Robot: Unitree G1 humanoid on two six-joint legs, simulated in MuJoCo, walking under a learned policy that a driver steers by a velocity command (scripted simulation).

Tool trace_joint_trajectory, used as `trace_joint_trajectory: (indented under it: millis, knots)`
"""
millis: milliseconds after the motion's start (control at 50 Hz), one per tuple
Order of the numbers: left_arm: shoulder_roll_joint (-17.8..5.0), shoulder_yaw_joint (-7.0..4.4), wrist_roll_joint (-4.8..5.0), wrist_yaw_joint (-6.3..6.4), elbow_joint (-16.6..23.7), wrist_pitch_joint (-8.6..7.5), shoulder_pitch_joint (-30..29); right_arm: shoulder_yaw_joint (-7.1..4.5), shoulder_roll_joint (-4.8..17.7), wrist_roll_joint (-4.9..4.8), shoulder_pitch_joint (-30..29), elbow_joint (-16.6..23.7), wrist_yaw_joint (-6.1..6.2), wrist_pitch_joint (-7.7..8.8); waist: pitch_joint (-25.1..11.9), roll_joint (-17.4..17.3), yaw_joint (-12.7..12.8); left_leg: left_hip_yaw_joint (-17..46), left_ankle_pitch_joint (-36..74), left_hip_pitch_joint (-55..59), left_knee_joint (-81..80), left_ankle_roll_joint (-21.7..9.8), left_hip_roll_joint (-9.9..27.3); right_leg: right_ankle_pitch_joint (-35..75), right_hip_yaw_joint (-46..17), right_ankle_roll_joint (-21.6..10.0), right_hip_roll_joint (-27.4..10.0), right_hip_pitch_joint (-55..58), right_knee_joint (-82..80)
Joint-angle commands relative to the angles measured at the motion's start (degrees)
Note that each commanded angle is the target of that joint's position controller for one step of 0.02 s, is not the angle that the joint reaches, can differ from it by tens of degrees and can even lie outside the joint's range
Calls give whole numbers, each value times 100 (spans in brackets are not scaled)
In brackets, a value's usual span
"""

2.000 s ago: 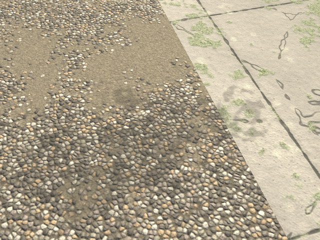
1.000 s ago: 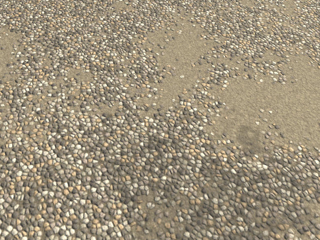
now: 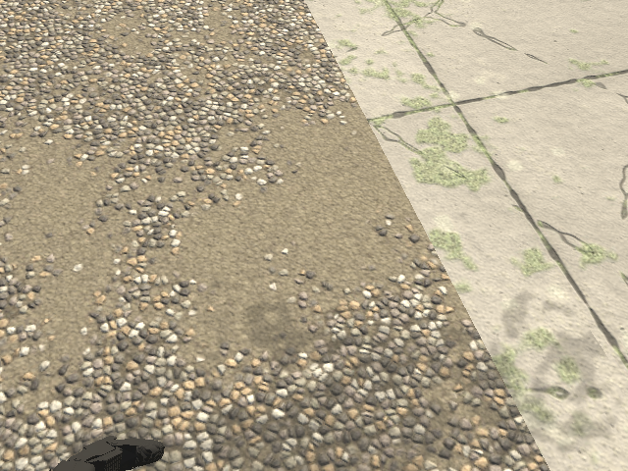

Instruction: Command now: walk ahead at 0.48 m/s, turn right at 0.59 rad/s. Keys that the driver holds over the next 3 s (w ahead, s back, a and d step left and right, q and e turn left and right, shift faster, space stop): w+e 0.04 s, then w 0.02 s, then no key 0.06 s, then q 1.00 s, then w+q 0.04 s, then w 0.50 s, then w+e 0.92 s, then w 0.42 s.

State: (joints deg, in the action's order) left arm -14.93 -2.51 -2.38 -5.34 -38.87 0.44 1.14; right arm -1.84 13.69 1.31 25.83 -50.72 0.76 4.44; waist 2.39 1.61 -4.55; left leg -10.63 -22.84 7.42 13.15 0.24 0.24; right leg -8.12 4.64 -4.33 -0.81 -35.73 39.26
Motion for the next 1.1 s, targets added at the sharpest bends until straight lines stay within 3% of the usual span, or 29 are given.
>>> trace_joint_trajectory:
  millis: [20, 40, 60, 80, 100, 120, 140, 180, 220, 300, 360, 420, 560, 580, 600, 620, 640, 660, 680, 700, 740, 780, 880, 960, 1000, 1040, 1060, 1080, 1100]
  knots:
    - [-426, -99, -29, 98, 344, -103, 192, -242, 1148, -9, 33, 148, 88, -14, -249, -885, 514, 26, 6953, -283, 1441, -554, 1386, -522, 507, -424, 616, 1265, -390]
    - [-589, -185, -55, 156, 113, -152, 1011, -246, 1208, -29, 27, 146, 111, -53, -739, -840, 876, -58, 6795, -639, 2536, -504, 1392, -448, 383, -611, 767, 2367, -696]
    - [-878, -320, -119, 259, -204, -184, 1972, -213, 1147, -19, -10, 222, 98, -57, -1253, -536, 1309, -108, 5425, -1722, 4006, -406, 1258, -626, -253, -843, 426, 3901, -952]
    - [-1449, -433, -117, 368, -150, -185, 1989, -24, 309, -69, 306, 568, -33, -39, -1910, 949, 888, -72, -260, -4027, 6174, -104, 448, -493, -3052, -1496, -1621, 5744, -1122]
    - [-1505, -470, 111, 438, -13, -127, 2264, -155, 874, -88, -135, 733, -27, -21, -2576, 551, 1234, 947, -781, -4528, 7225, -42, -112, 804, -4873, -1966, -2265, 5806, -1861]
    - [-1285, -422, 156, 513, -161, -120, 1879, -164, 900, -149, -584, 803, -13, -17, -1690, 38, 1041, 1226, 8, -4784, 7085, -67, 302, 2170, -3506, -1750, -2007, 5161, -1809]
    - [-875, -294, 195, 541, -229, -176, 1605, -71, 697, -174, -561, 740, -5, 21, -1041, -74, 793, 1161, 227, -4503, 6614, -83, 446, 3478, -2680, -1578, -1798, 4242, -1808]
    - [-416, -120, 211, 548, -302, -277, 1202, -47, 579, -28, -223, 485, -26, -146, -533, -213, 329, 1207, 142, -3690, 5813, -48, 606, 4054, -1641, -1134, -1305, 3019, -2090]
    - [-373, -61, 165, 521, -427, -396, 1183, -64, 485, 16, 119, 263, -77, -345, -522, -142, 154, 1163, 291, -3089, 5409, -28, 441, 4541, -1113, -970, -1167, 2493, -2309]
    - [-452, -31, 112, 541, -639, -470, 1179, -110, 371, -25, -89, 194, -112, -440, -383, 161, 126, 1210, 994, -3294, 4677, -49, 199, 4585, -326, -663, -966, 2499, -2463]
    - [-395, 5, 165, 624, -714, -419, 1183, -107, 336, 4, -689, 358, -133, -454, -260, 335, 286, 1038, 1529, -3486, 3893, -57, 225, 4202, 10, -476, -891, 2729, -2422]
    - [-460, -15, 166, 716, -843, -347, 1440, -74, 259, 21, -1113, 516, -157, -477, -259, 310, 493, 854, 1591, -3521, 3300, -95, 202, 4128, 88, -549, -1049, 3127, -2234]
    - [-708, -153, 152, 819, -960, -116, 1555, -142, 336, 49, -1082, 714, -144, -482, -245, 285, 496, 619, 397, -3089, 2192, -533, -101, 4285, -11, -603, -1398, 3592, -896]
    - [-768, -182, 156, 827, -960, -94, 1519, -164, 361, 50, -789, 677, -124, -426, -402, 87, 275, 700, 1048, -2548, 1557, -658, -138, 4140, 156, -399, -1250, 3405, -241]
    - [-780, -191, 155, 829, -836, -108, 1526, -287, 791, 73, -337, 632, -79, -356, -822, -492, 71, 1650, 3022, -1567, 1219, -990, 457, 2925, 433, -53, -837, 2688, 1009]
    - [-319, -86, 224, 774, -490, -85, 1485, -519, 1605, 19, -228, 693, -24, -382, -1056, -1752, 136, 3914, 6187, -557, 1088, -2214, 2110, -1981, 627, 350, 515, 789, 2767]
    - [-341, -66, 75, 757, -529, 30, 1359, -495, 1399, -215, 106, 551, -36, -425, -1481, -1043, 20, 3988, 6166, -616, 1007, -2549, 2262, -3087, -524, 393, 390, 749, 3340]
    - [-338, -66, 125, 744, -501, 58, 1242, -475, 1240, -174, -250, 614, -14, -477, -917, -777, 125, 3564, 5359, -1006, 914, -2470, 2009, -2748, -672, 445, 244, 452, 3568]
    - [-401, -80, 140, 744, -495, 39, 1065, -396, 961, -127, -729, 696, 19, -547, -414, -399, 270, 3185, 4414, -1446, 691, -2139, 1627, -2275, -724, 484, 82, 302, 3246]
    - [-510, -118, 109, 753, -460, 32, 968, -340, 794, -133, -1110, 798, 49, -596, -207, -378, 409, 2934, 3849, -1670, 573, -1828, 1274, -1934, -710, 532, 2, 297, 2844]
    - [-487, -115, 42, 717, -513, 102, 1190, -326, 755, -99, -1279, 855, 37, -608, -433, -525, 520, 2593, 4023, -1735, 610, -1609, 907, -1640, -602, 653, 102, 612, 2459]
    - [-373, -82, 111, 707, -478, 158, 1239, -391, 939, -82, -1127, 811, -7, -568, -629, -523, 494, 2601, 3933, -1644, 650, -1524, 825, -1623, -580, 732, 149, 740, 1969]
    - [-405, -66, 141, 749, -250, 219, 836, -482, 1123, -16, -1075, 850, -37, -644, -574, -859, 286, 3133, 2017, -1901, 455, -1424, 745, -1498, -676, 739, 169, 885, 1088]
    - [-450, -59, 190, 775, -148, 137, 810, -529, 1178, 26, -1232, 923, -91, -698, -548, -957, 265, 3580, 1779, -2091, 527, -1316, 707, -1563, -701, 632, 316, 1311, 438]
    - [-469, -56, 228, 799, -151, 71, 1028, -541, 1179, 15, -1378, 952, -116, -716, -571, -1012, 358, 3818, 2017, -2149, 640, -1189, 672, -1571, -713, 518, 416, 1718, -157]
    - [-450, -56, 222, 848, -254, -20, 1526, -527, 1120, -72, -1640, 996, -111, -740, -535, -899, 675, 3807, 1647, -2564, 913, -802, 387, -895, -687, 382, 426, 2619, -1634]
    - [-828, -139, 140, 899, -245, -64, 1597, -460, 867, -122, -1556, 1054, -92, -721, -479, -247, 617, 3420, 682, -3066, 1471, -444, -41, -1195, -1461, 200, -376, 3021, -2461]
    - [-1470, -261, 68, 902, -65, -45, 1282, -385, 511, -187, -1386, 1188, -69, -683, -416, 1171, 436, 2067, -568, -4036, 2731, -128, -1072, -1294, -3216, -370, -1935, 3245, -2992]
    - [-1391, -265, 18, 859, -33, -11, 1097, -499, 1015, 56, -1381, 1076, -37, -678, -266, 873, 449, 1722, -977, -3946, 3966, -51, -809, -504, -3247, -864, -2271, 2481, -2816]
